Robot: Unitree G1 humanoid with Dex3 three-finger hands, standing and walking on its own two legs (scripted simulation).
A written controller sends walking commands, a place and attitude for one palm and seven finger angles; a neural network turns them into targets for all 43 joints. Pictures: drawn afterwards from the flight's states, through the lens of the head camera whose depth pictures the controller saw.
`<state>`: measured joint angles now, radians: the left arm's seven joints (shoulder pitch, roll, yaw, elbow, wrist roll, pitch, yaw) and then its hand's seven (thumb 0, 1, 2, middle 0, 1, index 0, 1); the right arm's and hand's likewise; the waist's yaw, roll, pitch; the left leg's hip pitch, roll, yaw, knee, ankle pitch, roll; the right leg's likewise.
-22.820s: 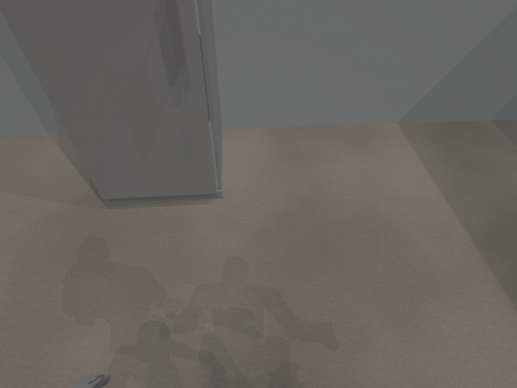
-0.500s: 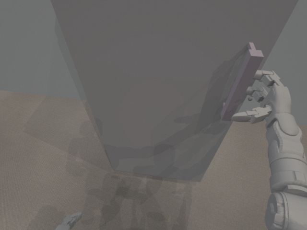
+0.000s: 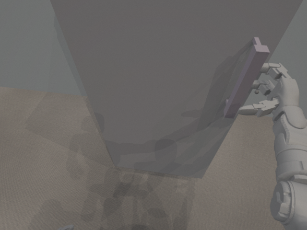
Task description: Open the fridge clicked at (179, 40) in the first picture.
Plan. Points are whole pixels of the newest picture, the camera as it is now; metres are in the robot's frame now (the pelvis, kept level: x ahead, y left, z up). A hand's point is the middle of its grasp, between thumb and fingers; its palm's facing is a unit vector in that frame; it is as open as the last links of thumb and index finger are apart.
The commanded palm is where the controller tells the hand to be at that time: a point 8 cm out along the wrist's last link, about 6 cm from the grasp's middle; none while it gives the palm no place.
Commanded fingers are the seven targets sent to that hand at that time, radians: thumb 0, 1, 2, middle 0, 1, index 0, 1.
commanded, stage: slide the fingers in behind the handle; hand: right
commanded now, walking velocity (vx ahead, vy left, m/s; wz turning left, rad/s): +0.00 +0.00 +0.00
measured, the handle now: (240, 81) +0.49 -0.17 +0.14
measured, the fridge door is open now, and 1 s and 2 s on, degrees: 0 0 0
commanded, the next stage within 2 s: grip the handle and tug to test in 1.66 s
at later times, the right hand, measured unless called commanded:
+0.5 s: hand (250, 95) +0.44 -0.18 +0.14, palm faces +0.03 +1.00 +0.00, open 14.0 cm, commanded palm +0.41 -0.23 +0.14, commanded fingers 0.00 0.50 -0.30 0.30 1.20 0.30 1.20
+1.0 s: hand (243, 93) +0.45 -0.17 +0.14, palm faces +0.03 +1.00 +0.00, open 14.0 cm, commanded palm +0.42 -0.22 +0.14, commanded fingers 0.00 0.50 -0.30 0.30 1.20 0.30 1.20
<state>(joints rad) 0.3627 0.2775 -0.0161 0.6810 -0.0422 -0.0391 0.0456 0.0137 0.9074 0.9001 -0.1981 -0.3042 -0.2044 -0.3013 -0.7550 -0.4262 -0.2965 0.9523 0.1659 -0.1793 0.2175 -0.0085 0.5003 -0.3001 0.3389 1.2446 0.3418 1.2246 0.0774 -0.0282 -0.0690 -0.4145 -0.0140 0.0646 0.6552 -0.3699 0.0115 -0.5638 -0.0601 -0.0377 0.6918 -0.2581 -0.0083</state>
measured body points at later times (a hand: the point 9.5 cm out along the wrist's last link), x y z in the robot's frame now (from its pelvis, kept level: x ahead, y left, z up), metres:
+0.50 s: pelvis +0.00 +0.00 +0.00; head +0.03 -0.01 +0.45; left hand +0.09 +0.26 -0.11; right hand +0.43 -0.24 +0.14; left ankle -0.03 +0.11 -0.72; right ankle +0.05 -0.12 -0.72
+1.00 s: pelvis +0.01 +0.00 +0.00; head +0.04 +0.00 +0.45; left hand +0.08 +0.26 -0.11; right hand +0.44 -0.22 +0.14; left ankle -0.03 +0.11 -0.72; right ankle +0.05 -0.12 -0.72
